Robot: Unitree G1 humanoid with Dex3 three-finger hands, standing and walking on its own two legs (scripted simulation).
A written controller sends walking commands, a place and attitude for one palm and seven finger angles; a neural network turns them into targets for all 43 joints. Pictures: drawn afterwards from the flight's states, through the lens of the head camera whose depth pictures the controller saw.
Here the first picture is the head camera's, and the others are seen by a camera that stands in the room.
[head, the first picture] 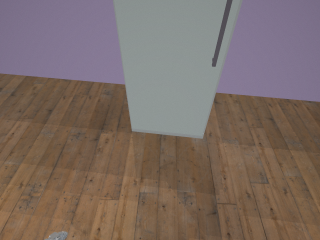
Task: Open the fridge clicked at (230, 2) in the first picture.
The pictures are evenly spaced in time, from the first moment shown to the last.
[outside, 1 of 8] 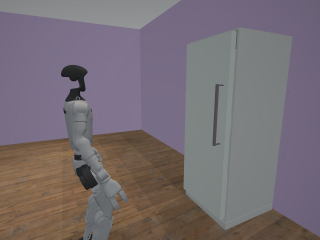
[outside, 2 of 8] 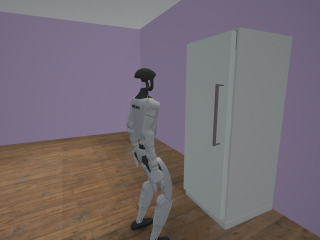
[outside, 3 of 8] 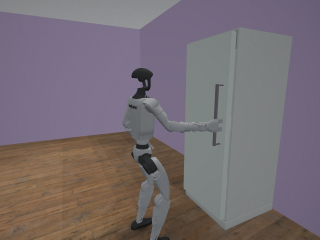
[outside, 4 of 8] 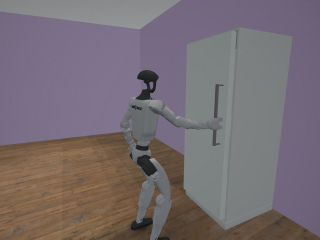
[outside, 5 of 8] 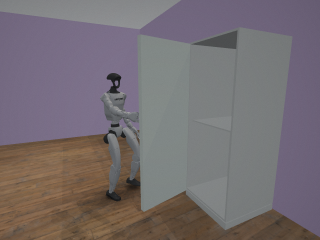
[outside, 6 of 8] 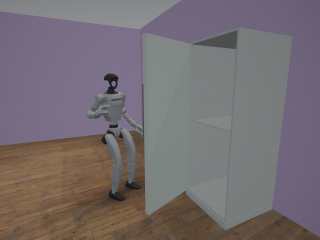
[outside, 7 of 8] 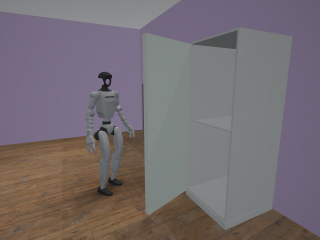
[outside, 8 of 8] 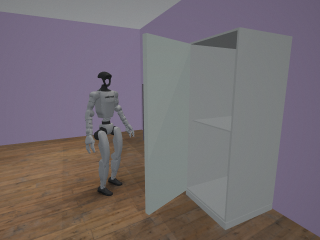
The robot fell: no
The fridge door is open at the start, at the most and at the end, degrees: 0 81 70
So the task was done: yes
